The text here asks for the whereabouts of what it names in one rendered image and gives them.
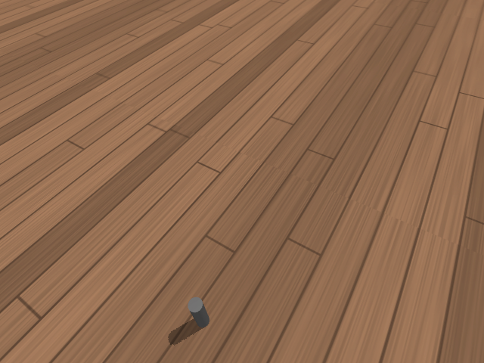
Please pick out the can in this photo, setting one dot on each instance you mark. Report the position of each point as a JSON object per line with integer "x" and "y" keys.
{"x": 198, "y": 311}

